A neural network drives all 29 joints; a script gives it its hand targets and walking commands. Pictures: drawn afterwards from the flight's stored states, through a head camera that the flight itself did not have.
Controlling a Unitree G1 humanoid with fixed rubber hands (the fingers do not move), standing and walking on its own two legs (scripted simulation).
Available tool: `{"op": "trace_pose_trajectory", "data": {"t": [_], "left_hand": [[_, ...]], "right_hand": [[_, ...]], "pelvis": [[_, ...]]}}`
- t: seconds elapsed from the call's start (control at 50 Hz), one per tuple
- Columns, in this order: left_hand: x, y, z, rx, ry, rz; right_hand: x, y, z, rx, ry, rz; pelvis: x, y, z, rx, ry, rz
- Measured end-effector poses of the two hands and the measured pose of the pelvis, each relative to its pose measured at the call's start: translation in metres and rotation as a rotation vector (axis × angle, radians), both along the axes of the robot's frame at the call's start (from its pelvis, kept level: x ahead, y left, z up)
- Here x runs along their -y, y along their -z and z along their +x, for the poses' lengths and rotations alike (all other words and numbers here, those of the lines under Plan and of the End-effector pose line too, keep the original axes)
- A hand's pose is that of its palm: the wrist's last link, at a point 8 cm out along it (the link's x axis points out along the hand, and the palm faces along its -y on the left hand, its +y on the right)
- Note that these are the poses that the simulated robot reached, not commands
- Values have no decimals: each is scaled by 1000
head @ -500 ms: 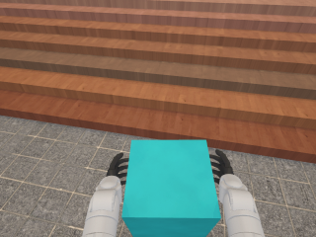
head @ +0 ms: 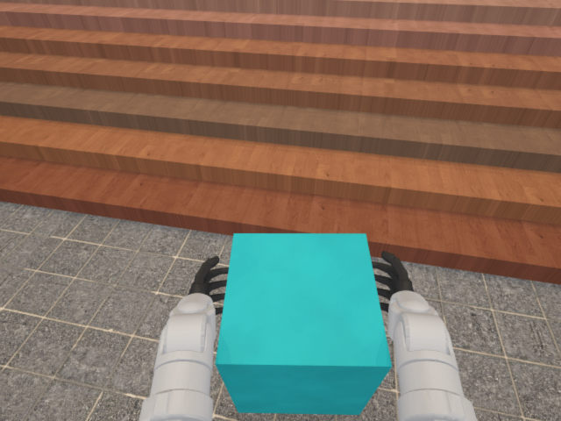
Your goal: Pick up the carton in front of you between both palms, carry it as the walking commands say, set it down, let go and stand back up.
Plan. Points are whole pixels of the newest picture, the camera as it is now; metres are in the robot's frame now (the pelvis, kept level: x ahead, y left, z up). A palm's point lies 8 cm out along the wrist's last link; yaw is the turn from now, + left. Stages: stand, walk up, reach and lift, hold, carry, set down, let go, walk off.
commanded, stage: reach and lift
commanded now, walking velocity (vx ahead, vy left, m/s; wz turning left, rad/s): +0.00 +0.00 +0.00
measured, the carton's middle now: (298, 327) +0.30 +0.00 -0.05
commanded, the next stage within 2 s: hold in 0.54 s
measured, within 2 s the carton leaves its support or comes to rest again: neither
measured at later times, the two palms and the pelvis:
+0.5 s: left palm (201, 298) +0.30 +0.15 +0.04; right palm (401, 294) +0.31 -0.15 +0.04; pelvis +0.02 +0.00 +0.01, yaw +0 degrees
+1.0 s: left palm (199, 296) +0.29 +0.15 +0.05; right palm (407, 294) +0.30 -0.15 +0.06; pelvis +0.00 +0.00 +0.00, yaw +0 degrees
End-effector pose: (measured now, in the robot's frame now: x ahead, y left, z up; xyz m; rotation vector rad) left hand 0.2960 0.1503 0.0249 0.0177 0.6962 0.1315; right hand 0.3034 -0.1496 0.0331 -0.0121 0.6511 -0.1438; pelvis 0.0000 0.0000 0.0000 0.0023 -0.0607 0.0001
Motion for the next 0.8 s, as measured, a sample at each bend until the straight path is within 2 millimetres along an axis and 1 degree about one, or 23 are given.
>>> {"op": "trace_pose_trajectory", "data": {"t": [0.22,0.42,0.56,0.7,0.8], "left_hand": [[1,-5,4,-3,12,17],[1,-9,4,-6,13,24],[2,-12,2,-2,12,24],[3,-27,-1,31,12,20],[4,-28,-2,14,14,16]], "right_hand": [[0,-4,4,-4,-11,-14],[1,-8,5,-9,-21,-22],[1,-11,3,-5,-21,-21],[3,-26,-1,28,-13,-17],[4,-27,-4,9,-6,-13]], "pelvis": [[-1,-3,11,4,3,1],[0,-5,18,13,1,1],[1,-5,18,22,0,1],[2,-6,16,42,-1,0],[1,-6,12,58,1,0]]}}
